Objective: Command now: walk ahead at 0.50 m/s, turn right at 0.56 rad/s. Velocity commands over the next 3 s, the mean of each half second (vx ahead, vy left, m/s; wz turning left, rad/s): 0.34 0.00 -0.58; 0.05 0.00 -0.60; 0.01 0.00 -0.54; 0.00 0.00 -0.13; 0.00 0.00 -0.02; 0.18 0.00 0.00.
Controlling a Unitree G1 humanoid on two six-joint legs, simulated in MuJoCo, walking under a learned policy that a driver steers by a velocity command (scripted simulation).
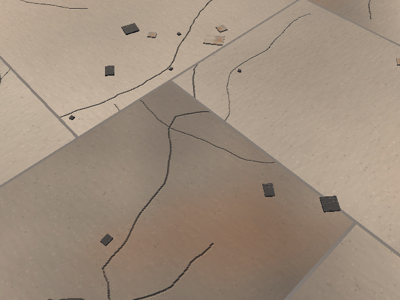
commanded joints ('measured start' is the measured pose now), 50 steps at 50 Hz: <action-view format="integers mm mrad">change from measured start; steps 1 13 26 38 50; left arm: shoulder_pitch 323 244 283 176 111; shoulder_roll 194 174 217 131 203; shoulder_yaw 51 34 32 6 18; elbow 14 -27 -101 -190 -235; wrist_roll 17 12 -2 12 28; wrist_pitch -21 -14 73 93 45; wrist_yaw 12 67 88 60 74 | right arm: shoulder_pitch -139 -326 -221 -257 -223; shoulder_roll -131 -64 -92 -193 -160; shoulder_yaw -12 -8 -1 -37 -48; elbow -172 -246 -301 -271 -260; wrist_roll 51 -25 -27 -15 -22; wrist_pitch -94 -42 17 61 76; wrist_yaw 23 11 6 -7 -17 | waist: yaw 145 63 25 24 4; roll -85 -65 85 156 -125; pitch -271 -83 -260 -191 -164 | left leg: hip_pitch -757 -415 66 -121 -563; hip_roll -54 -85 250 218 -68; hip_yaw -224 -160 -514 -166 -191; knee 468 -317 -580 -690 218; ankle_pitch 41 616 583 492 160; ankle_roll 63 -11 281 273 -19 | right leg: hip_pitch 834 230 -150 123 345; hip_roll -333 -78 -27 -89 -239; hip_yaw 746 253 195 51 374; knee -405 -370 679 153 -324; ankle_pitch -130 455 -373 -153 315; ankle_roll -236 -62 203 158 -87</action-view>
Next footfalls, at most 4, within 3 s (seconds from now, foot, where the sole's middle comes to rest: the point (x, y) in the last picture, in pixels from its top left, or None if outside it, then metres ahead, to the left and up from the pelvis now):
0.42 left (186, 296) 0.44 0.07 -0.75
0.86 right None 0.28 -0.14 -0.75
1.32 left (202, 299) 0.43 0.02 -0.75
1.66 right None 0.21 -0.14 -0.75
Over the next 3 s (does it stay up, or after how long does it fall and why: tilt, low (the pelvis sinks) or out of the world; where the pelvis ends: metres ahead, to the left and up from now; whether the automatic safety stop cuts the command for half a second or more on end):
stays up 0.37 -0.08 0.03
